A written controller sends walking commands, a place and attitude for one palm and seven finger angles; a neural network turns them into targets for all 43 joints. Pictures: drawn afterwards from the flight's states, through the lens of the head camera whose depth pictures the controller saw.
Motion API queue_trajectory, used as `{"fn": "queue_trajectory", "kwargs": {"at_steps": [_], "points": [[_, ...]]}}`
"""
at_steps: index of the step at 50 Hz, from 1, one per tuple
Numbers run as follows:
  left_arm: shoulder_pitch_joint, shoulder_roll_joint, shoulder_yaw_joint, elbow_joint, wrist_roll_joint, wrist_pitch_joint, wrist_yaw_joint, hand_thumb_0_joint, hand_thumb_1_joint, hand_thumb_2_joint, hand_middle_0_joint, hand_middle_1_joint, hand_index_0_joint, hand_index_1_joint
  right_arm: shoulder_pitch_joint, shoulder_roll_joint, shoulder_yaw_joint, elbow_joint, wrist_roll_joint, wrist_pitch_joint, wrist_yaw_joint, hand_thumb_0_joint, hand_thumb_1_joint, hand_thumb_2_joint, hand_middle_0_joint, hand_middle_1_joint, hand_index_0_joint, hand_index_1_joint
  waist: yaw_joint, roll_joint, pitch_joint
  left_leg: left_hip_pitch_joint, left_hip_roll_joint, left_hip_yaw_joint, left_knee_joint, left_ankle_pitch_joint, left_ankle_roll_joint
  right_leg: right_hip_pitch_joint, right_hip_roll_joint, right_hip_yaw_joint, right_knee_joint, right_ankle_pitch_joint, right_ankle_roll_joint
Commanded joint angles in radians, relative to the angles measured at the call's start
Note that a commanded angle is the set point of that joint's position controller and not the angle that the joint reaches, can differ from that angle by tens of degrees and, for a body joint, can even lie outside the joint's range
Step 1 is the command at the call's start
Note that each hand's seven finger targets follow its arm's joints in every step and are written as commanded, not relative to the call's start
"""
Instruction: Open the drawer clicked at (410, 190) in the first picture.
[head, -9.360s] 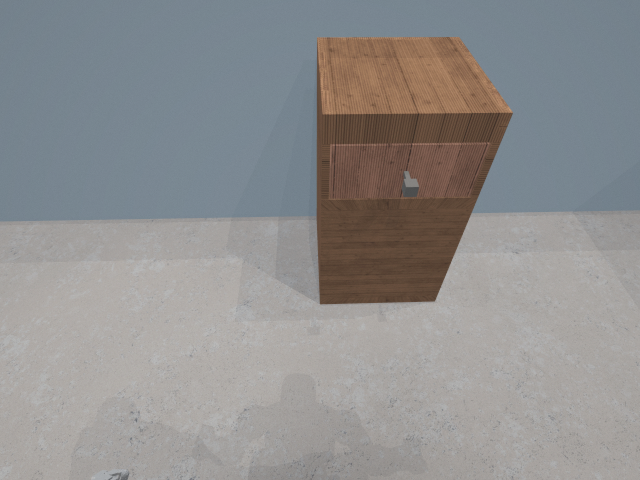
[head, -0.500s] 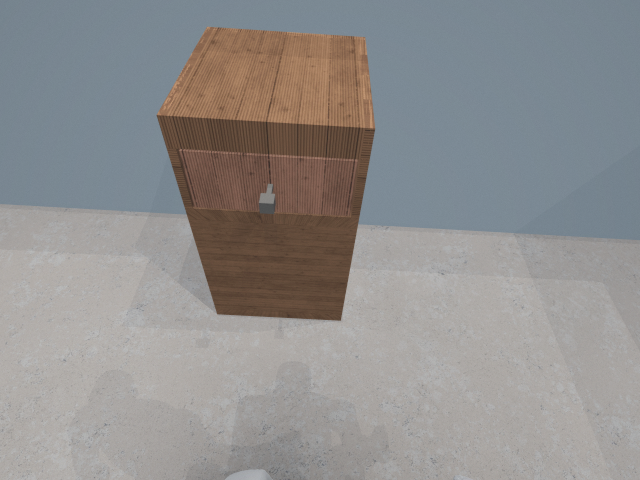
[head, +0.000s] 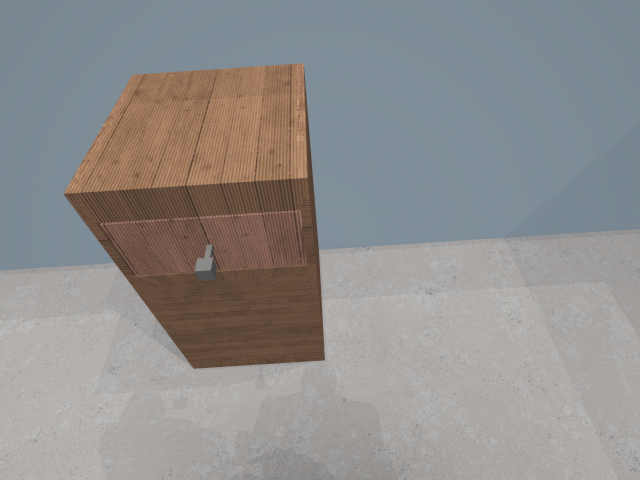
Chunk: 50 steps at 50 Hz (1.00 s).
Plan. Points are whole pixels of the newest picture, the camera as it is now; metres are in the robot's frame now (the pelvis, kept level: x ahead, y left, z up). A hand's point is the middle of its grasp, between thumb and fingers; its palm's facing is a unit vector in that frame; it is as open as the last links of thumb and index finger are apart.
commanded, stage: come to a stop and stand still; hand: left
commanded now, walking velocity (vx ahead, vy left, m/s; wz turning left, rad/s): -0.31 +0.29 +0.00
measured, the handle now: (207, 261) +0.54 +0.26 -0.14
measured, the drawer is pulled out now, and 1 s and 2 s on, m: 0.00 0.00 0.00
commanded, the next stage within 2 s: look again from close up in 0.84 s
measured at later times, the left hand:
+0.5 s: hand out of the picture +0.04 +0.22 -0.18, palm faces +0.11 -0.97 -0.21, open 7.4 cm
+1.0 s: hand out of the picture +0.01 +0.20 -0.17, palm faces +0.00 -0.98 -0.20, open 7.3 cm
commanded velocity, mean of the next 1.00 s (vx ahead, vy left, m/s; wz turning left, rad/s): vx -0.06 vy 0.04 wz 0.00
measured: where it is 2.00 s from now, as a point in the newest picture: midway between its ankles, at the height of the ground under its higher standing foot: outside the picture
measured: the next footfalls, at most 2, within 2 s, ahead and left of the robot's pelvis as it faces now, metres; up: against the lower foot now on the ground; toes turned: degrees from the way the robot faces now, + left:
left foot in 0.42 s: +0.04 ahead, +0.15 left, +0.00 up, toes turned +3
right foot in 0.68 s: +0.03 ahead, -0.08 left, +0.00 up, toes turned +0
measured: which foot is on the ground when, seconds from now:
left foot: up 0.00-0.40, down 0.42-1.00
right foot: down 0.00-0.44, up 0.46-0.66, down 0.68-1.00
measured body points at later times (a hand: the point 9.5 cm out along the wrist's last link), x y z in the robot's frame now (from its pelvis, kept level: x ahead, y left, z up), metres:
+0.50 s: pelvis +0.02 +0.03 +0.00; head +0.05 +0.05 +0.45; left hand +0.04 +0.27 -0.16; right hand +0.13 -0.20 -0.13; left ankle +0.00 +0.14 -0.73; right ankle +0.04 -0.09 -0.72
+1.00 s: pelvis +0.00 +0.03 +0.01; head +0.02 +0.03 +0.46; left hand +0.01 +0.25 -0.15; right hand +0.00 -0.20 -0.15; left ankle +0.00 +0.14 -0.73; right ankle -0.01 -0.08 -0.73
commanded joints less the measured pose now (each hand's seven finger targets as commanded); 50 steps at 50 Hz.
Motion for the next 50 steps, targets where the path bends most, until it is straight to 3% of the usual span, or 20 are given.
{"fn": "queue_trajectory", "kwargs": {"at_steps": [1,3,8,13,17,19,20,21,22,24,30,32,34,35,36,37,45,46,47,50], "points": [[0.052,0.110,0.008,-0.010,-0.003,-0.002,0.038,0.000,0.900,0.900,-0.200,-0.300,-0.200,-0.300,0.008,-0.010,0.010,-0.046,0.008,-0.015,-0.017,0.000,-0.900,-0.900,0.200,0.300,0.200,0.300,0.021,-0.092,-0.060,-0.112,0.024,-0.064,0.059,0.089,-0.025,0.117,-0.285,0.221,-0.295,0.533,-0.102],[0.043,0.116,0.017,-0.014,0.003,0.010,0.048,0.000,0.900,0.900,-0.200,-0.300,-0.200,-0.300,0.024,0.008,0.009,-0.037,0.015,0.011,-0.019,0.000,-0.900,-0.900,0.200,0.300,0.200,0.300,0.023,-0.119,-0.063,-0.058,-0.003,-0.042,-0.041,0.087,-0.038,0.097,-0.271,0.167,-0.264,0.650,-0.108],[0.085,0.178,0.041,-0.011,0.004,0.041,0.060,0.000,0.900,0.900,-0.200,-0.300,-0.200,-0.300,-0.079,-0.055,-0.014,-0.098,0.007,0.045,-0.014,0.000,-0.900,-0.900,0.200,0.300,0.200,0.300,0.062,-0.147,-0.066,-0.144,-0.042,-0.058,-0.012,0.059,-0.053,0.182,-0.324,0.222,-0.220,0.741,-0.152],[0.061,0.198,0.051,-0.035,0.013,0.052,0.062,0.000,0.900,0.900,-0.200,-0.300,-0.200,-0.300,-0.149,-0.069,-0.023,-0.146,0.008,0.050,-0.009,0.000,-0.900,-0.900,0.200,0.300,0.200,0.300,0.064,-0.182,-0.087,-0.119,-0.046,-0.076,-0.035,0.042,-0.053,0.169,-0.325,0.236,-0.207,0.656,-0.156],[0.061,0.207,0.052,-0.032,0.017,0.059,0.054,0.000,0.900,0.900,-0.200,-0.300,-0.200,-0.300,-0.155,-0.058,-0.017,-0.162,0.012,0.033,-0.010,0.000,-0.900,-0.900,0.200,0.300,0.200,0.300,0.059,-0.215,-0.119,-0.020,-0.062,-0.035,-0.262,0.104,-0.043,0.176,-0.279,0.223,-0.170,0.548,-0.125],[0.042,0.203,0.051,-0.033,0.008,0.062,0.051,0.000,0.900,0.900,-0.200,-0.300,-0.200,-0.300,-0.106,-0.065,-0.013,-0.143,0.008,0.018,-0.010,0.000,-0.900,-0.900,0.200,0.300,0.200,0.300,0.030,-0.196,-0.139,0.119,-0.060,-0.014,-0.482,0.289,-0.037,0.130,-0.229,0.193,-0.114,0.426,-0.064],[0.052,0.178,0.042,-0.034,0.002,0.064,0.048,0.000,0.900,0.900,-0.200,-0.300,-0.200,-0.300,-0.102,-0.095,-0.014,-0.139,0.006,0.008,-0.012,0.000,-0.900,-0.900,0.200,0.300,0.200,0.300,0.033,-0.112,-0.149,0.199,-0.007,-0.047,-0.545,0.403,-0.019,0.081,-0.176,0.160,-0.057,0.319,-0.024],[0.080,0.132,0.034,-0.043,-0.002,0.067,0.043,0.000,0.900,0.900,-0.200,-0.300,-0.200,-0.300,-0.126,-0.155,-0.020,-0.158,-0.001,-0.001,-0.013,0.000,-0.900,-0.900,0.200,0.300,0.200,0.300,0.049,0.074,-0.145,0.214,0.139,-0.207,-0.574,0.594,0.041,-0.006,-0.081,0.097,0.015,0.098,0.031],[0.073,0.109,0.022,-0.048,0.001,0.071,0.040,0.000,0.900,0.900,-0.200,-0.300,-0.200,-0.300,-0.165,-0.187,-0.020,-0.183,0.000,0.004,-0.013,0.000,-0.900,-0.900,0.200,0.300,0.200,0.300,0.060,0.144,-0.085,0.104,0.235,-0.246,-0.623,0.671,0.104,-0.001,-0.035,0.054,0.097,-0.161,0.053],[0.057,0.109,0.015,-0.027,-0.001,0.085,0.042,0.000,0.900,0.900,-0.200,-0.300,-0.200,-0.300,-0.217,-0.162,-0.006,-0.176,-0.003,-0.004,-0.033,0.000,-0.900,-0.900,0.200,0.300,0.200,0.300,0.061,0.211,-0.054,0.073,0.213,-0.255,-0.665,0.729,0.162,-0.025,-0.013,0.138,0.266,-0.278,0.065],[0.088,0.083,-0.006,0.012,-0.002,0.067,0.034,0.000,0.900,0.900,-0.200,-0.300,-0.200,-0.300,-0.202,-0.141,-0.001,-0.139,0.004,-0.008,-0.031,0.000,-0.900,-0.900,0.200,0.300,0.200,0.300,0.059,0.069,-0.078,0.172,0.144,-0.167,-0.605,0.693,0.142,0.039,-0.012,0.114,0.052,-0.162,0.077],[0.129,0.098,-0.012,0.038,-0.003,0.054,0.037,0.000,0.900,0.900,-0.200,-0.300,-0.200,-0.300,-0.180,-0.127,0.002,-0.117,0.015,-0.013,-0.030,0.000,-0.900,-0.900,0.200,0.300,0.200,0.300,0.069,0.011,-0.095,0.177,0.101,-0.149,-0.547,0.655,0.093,0.136,-0.021,0.129,-0.177,0.044,0.078],[0.123,0.133,-0.017,0.050,-0.003,0.038,0.042,0.000,0.900,0.900,-0.200,-0.300,-0.200,-0.300,-0.152,-0.085,0.009,-0.108,0.023,-0.021,-0.026,0.000,-0.900,-0.900,0.200,0.300,0.200,0.300,0.036,-0.053,-0.090,0.148,0.032,-0.105,-0.539,0.501,0.024,0.173,-0.110,0.216,-0.206,0.278,0.041],[0.116,0.137,-0.020,0.053,-0.004,0.038,0.043,0.000,0.900,0.900,-0.200,-0.300,-0.200,-0.300,-0.145,-0.080,0.012,-0.098,0.021,-0.021,-0.024,0.000,-0.900,-0.900,0.200,0.300,0.200,0.300,0.033,-0.034,-0.082,0.157,0.021,-0.103,-0.553,0.502,0.018,0.164,-0.118,0.209,-0.190,0.300,0.033],[0.107,0.134,-0.016,0.060,-0.004,0.034,0.044,0.000,0.900,0.900,-0.200,-0.300,-0.200,-0.300,-0.141,-0.074,0.010,-0.086,0.015,-0.015,-0.026,0.000,-0.900,-0.900,0.200,0.300,0.200,0.300,0.031,-0.155,-0.081,0.171,0.024,-0.092,-0.540,0.478,0.009,0.147,-0.100,0.215,-0.188,0.299,0.030],[0.099,0.123,-0.020,0.063,-0.005,0.035,0.044,0.000,0.900,0.900,-0.200,-0.300,-0.200,-0.300,-0.131,-0.081,0.011,-0.079,0.014,-0.013,-0.025,0.000,-0.900,-0.900,0.200,0.300,0.200,0.300,0.028,-0.179,-0.060,0.176,0.023,-0.085,-0.547,0.440,0.007,0.122,-0.096,0.210,-0.200,0.255,0.029],[0.131,0.096,-0.030,0.092,-0.012,0.043,0.045,0.000,0.900,0.900,-0.200,-0.300,-0.200,-0.300,-0.096,-0.071,0.038,-0.023,0.013,-0.016,-0.027,0.000,-0.900,-0.900,0.200,0.300,0.200,0.300,0.045,-0.044,0.049,0.127,0.022,-0.096,-0.624,0.338,0.010,0.102,-0.072,0.211,-0.270,0.048,0.033],[0.208,0.126,-0.038,0.097,0.012,0.005,0.082,0.000,0.900,0.900,-0.200,-0.300,-0.200,-0.300,-0.156,-0.121,0.034,-0.093,0.017,-0.037,-0.011,0.000,-0.900,-0.900,0.200,0.300,0.200,0.300,0.072,-0.099,0.104,0.021,0.030,-0.058,-0.409,0.418,-0.012,0.074,-0.109,0.239,-0.226,0.400,0.048],[0.174,0.156,-0.039,0.086,0.001,-0.007,0.074,0.000,0.900,0.900,-0.200,-0.300,-0.200,-0.300,-0.132,-0.096,0.043,-0.117,0.018,-0.026,-0.003,0.000,-0.900,-0.900,0.200,0.300,0.200,0.300,0.022,-0.084,0.064,0.057,0.021,-0.048,-0.452,0.340,-0.012,0.081,-0.139,0.234,-0.215,0.419,0.016],[0.130,0.133,-0.041,0.029,-0.012,0.005,0.060,0.000,0.900,0.900,-0.200,-0.300,-0.200,-0.300,-0.034,-0.082,0.048,-0.106,0.005,-0.029,-0.010,0.000,-0.900,-0.900,0.200,0.300,0.200,0.300,0.015,-0.036,-0.088,0.081,0.002,-0.072,-0.462,0.330,0.015,0.140,-0.088,0.220,-0.163,0.139,-0.005]]}}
